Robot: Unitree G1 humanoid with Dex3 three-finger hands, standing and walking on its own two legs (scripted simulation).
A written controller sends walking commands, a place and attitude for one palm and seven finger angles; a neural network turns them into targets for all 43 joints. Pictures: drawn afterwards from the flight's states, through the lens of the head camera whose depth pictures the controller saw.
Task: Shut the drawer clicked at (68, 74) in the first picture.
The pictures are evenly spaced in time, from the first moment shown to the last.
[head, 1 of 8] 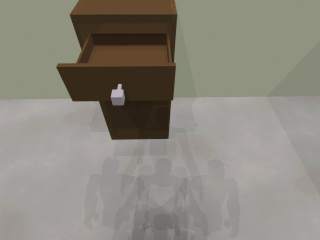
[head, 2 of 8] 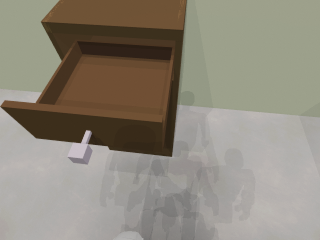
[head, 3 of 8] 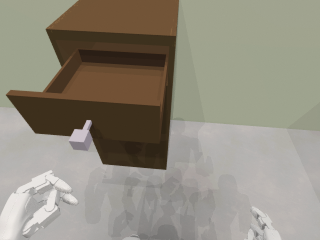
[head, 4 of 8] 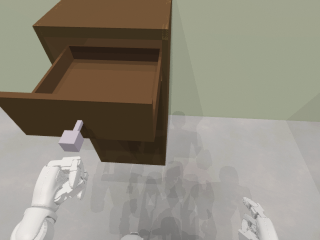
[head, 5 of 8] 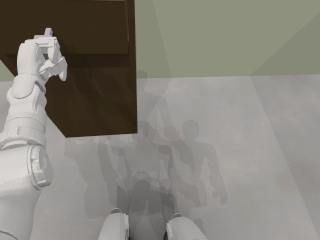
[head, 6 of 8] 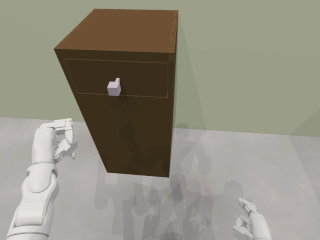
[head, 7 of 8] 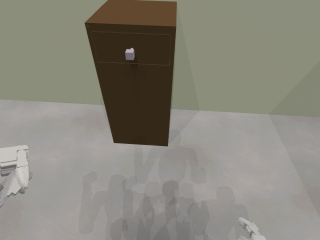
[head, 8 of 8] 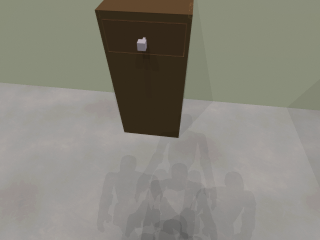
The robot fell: no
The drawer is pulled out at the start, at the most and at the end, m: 0.30 0.30 0.00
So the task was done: yes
